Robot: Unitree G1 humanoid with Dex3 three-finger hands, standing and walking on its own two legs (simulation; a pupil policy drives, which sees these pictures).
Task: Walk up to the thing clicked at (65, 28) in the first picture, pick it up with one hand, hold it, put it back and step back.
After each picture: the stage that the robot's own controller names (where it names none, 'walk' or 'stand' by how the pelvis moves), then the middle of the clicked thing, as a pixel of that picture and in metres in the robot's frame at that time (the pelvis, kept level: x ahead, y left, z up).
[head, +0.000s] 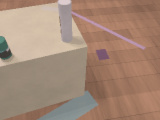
stand; (65, 22) +0.80 +0.08 -0.05
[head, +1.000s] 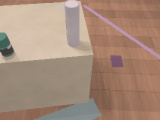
rise first; (72, 25) +0.72 +0.06 -0.03
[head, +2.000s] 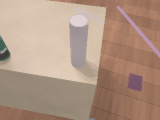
rise first; (78, 44) +0.53 +0.01 -0.01
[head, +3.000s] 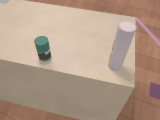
stand; (120, 48) +0.54 -0.18 -0.02
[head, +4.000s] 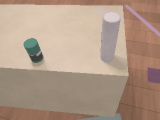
walk; (109, 39) +0.58 -0.12 -0.03
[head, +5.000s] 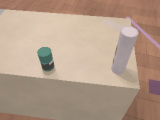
stand; (122, 52) +0.54 -0.19 -0.05
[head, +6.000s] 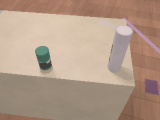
stand; (118, 51) +0.56 -0.18 -0.05
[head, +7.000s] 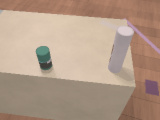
stand; (119, 51) +0.56 -0.18 -0.05
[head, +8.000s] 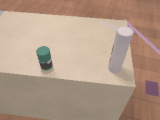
stand; (119, 52) +0.56 -0.19 -0.05
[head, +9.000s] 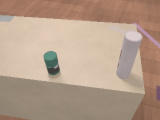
rise first; (127, 57) +0.54 -0.19 -0.04
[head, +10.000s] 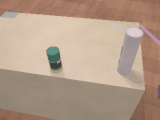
go down; (128, 53) +0.56 -0.20 -0.04
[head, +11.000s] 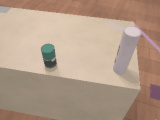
go down; (125, 52) +0.55 -0.21 -0.03
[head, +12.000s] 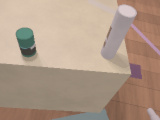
go down; (115, 35) +0.55 -0.20 +0.01
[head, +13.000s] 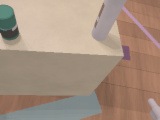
close in; (108, 14) +0.57 -0.19 +0.04
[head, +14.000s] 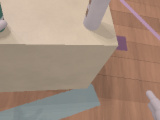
close; (99, 0) +0.59 -0.18 +0.07
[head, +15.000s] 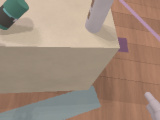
lift; (101, 3) +0.58 -0.18 +0.06
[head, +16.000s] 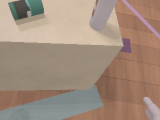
lift; (106, 1) +0.59 -0.19 +0.07
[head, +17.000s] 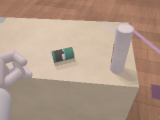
lift; (120, 51) +0.56 -0.19 +0.00
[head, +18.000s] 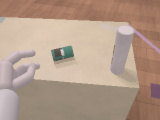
close; (120, 52) +0.55 -0.19 -0.02
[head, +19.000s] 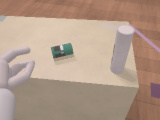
close; (120, 51) +0.56 -0.19 -0.02
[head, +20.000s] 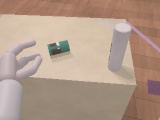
stand; (117, 49) +0.56 -0.19 -0.02
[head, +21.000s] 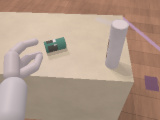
stand; (115, 46) +0.57 -0.18 -0.02
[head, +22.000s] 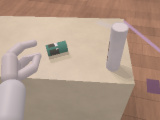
stand; (115, 49) +0.57 -0.18 -0.02
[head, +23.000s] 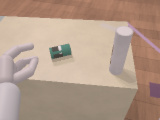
stand; (119, 52) +0.55 -0.19 -0.02
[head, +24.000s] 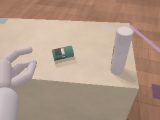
stand; (120, 52) +0.56 -0.19 -0.02
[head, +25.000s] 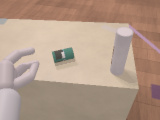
close; (120, 53) +0.56 -0.19 -0.03
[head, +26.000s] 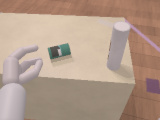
stand; (116, 48) +0.57 -0.18 -0.02
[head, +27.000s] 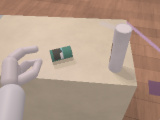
close; (118, 50) +0.56 -0.19 -0.02
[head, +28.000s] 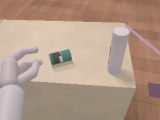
stand; (117, 52) +0.56 -0.18 -0.02
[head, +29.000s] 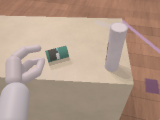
stand; (114, 49) +0.56 -0.18 -0.02
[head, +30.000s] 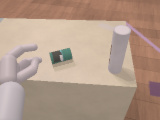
stand; (117, 51) +0.56 -0.18 -0.02
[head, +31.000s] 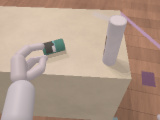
stand; (112, 43) +0.56 -0.17 -0.02
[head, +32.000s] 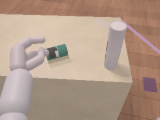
stand; (113, 47) +0.57 -0.18 -0.02
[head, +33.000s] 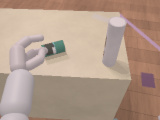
stand; (112, 44) +0.56 -0.18 -0.02
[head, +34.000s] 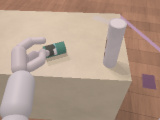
stand; (113, 45) +0.57 -0.18 -0.02
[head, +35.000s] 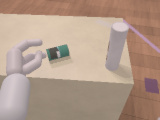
stand; (115, 48) +0.56 -0.18 -0.02
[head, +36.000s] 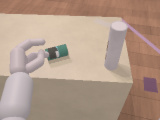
stand; (114, 48) +0.57 -0.18 -0.02
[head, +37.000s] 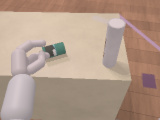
stand; (112, 45) +0.57 -0.17 -0.02
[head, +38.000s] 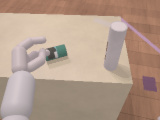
stand; (113, 48) +0.56 -0.18 -0.02
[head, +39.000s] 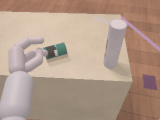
stand; (113, 46) +0.56 -0.18 -0.02
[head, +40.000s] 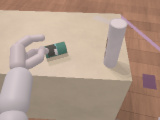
stand; (113, 45) +0.57 -0.18 -0.02
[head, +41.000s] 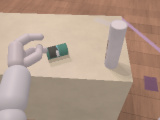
stand; (114, 46) +0.57 -0.18 -0.02
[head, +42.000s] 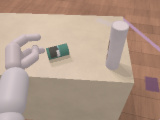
stand; (115, 47) +0.56 -0.18 -0.02
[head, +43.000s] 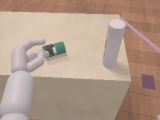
stand; (112, 46) +0.57 -0.18 -0.02
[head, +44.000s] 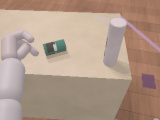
crouch; (113, 44) +0.57 -0.18 -0.02
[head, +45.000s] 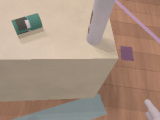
lower; (99, 20) +0.58 -0.17 +0.01
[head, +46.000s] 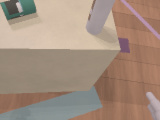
lower; (102, 5) +0.57 -0.18 +0.06
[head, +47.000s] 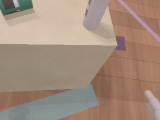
lower; (98, 1) +0.59 -0.18 +0.06
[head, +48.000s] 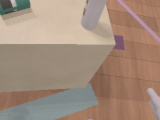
lower; (96, 0) +0.59 -0.18 +0.06
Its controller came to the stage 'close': yes
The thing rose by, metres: 0.00
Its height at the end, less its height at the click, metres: +0.00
